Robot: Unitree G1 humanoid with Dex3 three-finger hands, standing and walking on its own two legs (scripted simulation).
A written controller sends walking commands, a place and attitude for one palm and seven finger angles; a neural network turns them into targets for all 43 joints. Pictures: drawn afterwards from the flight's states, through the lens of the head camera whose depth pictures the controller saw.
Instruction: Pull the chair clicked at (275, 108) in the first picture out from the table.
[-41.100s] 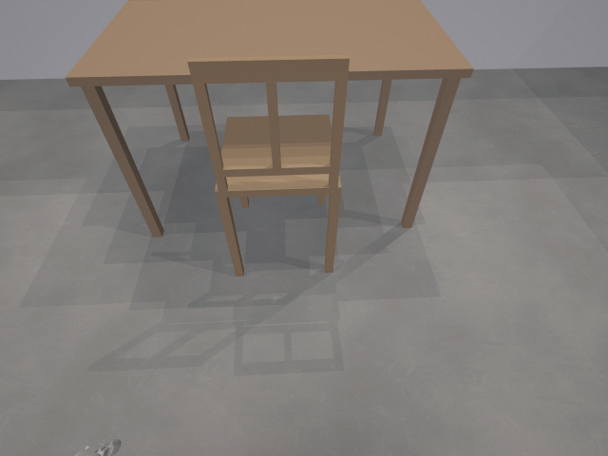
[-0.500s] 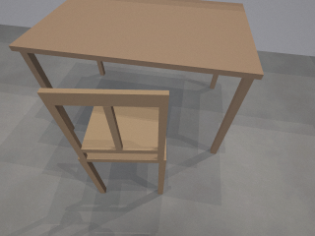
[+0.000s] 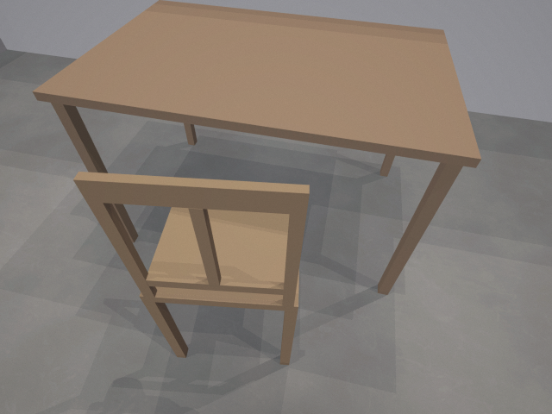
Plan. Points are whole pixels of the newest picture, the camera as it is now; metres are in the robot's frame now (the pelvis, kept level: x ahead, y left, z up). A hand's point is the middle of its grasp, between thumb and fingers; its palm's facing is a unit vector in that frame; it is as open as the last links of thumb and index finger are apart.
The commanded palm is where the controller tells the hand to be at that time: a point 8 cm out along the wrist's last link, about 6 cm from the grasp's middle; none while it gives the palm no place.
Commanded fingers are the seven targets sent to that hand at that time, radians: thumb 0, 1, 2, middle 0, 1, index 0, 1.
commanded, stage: come to a stop and stand still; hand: left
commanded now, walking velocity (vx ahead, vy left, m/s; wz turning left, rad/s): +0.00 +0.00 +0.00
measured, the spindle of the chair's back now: (207, 248) +0.43 +0.17 -0.08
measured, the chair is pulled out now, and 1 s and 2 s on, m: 0.16 0.16 0.16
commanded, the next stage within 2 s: look again from close up in 0.28 s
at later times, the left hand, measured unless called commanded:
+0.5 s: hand out of the picture +0.02 +0.19 -0.18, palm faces +0.01 -0.98 -0.20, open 7.4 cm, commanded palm none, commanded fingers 0.00 0.90 0.90 -0.20 -0.30 -0.20 -0.30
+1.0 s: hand out of the picture -0.01 +0.19 -0.18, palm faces +0.02 -0.98 -0.18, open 7.4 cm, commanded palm none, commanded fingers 0.00 0.90 0.90 -0.20 -0.30 -0.20 -0.30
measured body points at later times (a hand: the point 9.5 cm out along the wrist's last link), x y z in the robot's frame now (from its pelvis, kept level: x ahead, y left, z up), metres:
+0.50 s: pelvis +0.01 +0.01 +0.00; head +0.02 +0.02 +0.45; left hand +0.02 +0.24 -0.16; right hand +0.02 -0.22 -0.15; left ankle -0.04 +0.08 -0.73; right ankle -0.07 -0.11 -0.73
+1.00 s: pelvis -0.01 +0.03 +0.01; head +0.00 +0.04 +0.46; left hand -0.01 +0.25 -0.16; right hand -0.01 -0.20 -0.15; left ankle -0.04 +0.08 -0.73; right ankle -0.07 -0.11 -0.73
